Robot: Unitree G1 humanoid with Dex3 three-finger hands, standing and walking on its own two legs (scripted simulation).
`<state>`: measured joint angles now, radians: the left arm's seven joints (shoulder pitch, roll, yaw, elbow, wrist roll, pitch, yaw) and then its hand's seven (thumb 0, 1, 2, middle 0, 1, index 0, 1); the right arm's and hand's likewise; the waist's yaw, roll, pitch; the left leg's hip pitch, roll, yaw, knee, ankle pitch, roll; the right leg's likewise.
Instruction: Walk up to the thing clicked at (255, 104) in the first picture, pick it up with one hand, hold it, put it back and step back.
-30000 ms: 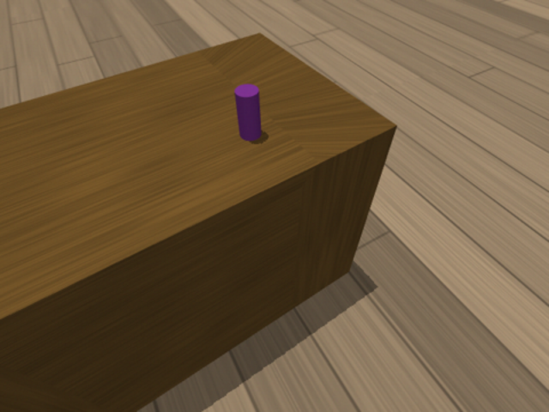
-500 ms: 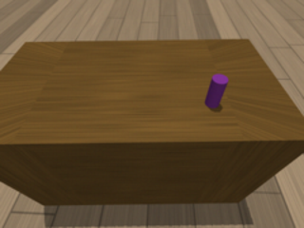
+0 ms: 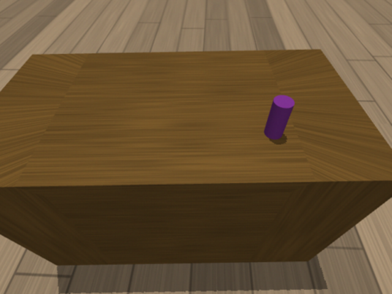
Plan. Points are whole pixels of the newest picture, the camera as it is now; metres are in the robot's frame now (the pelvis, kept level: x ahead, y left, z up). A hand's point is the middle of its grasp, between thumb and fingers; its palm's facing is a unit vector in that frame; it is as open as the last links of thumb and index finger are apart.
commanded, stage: stand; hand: right
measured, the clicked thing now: (278, 118) +0.53 -0.20 +0.03
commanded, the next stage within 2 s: step back in 0.10 s
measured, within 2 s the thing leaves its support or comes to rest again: neither
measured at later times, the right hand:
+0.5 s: hand out of the picture +0.01 -0.25 -0.17, palm faces -0.02 +0.90 -0.45, open 7.4 cm
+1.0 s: hand out of the picture -0.08 -0.25 -0.18, palm faces +0.07 +0.93 -0.37, open 7.4 cm
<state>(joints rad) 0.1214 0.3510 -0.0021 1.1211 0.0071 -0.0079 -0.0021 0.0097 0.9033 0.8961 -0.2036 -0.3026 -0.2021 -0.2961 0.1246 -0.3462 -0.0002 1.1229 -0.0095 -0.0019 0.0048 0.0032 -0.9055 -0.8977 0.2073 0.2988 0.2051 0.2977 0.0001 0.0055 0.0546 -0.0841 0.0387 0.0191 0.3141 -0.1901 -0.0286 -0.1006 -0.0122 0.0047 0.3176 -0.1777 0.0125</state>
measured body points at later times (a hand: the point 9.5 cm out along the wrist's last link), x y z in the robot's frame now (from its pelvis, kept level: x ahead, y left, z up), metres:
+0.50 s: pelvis -0.07 +0.04 -0.04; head +0.00 +0.06 +0.41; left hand +0.08 +0.36 -0.16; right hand +0.01 -0.29 -0.14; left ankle -0.08 +0.15 -0.75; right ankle -0.01 -0.12 -0.74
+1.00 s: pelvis -0.16 +0.02 -0.02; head -0.10 +0.00 +0.42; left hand -0.03 +0.32 -0.13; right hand -0.08 -0.30 -0.15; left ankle -0.15 +0.17 -0.68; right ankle -0.15 -0.09 -0.75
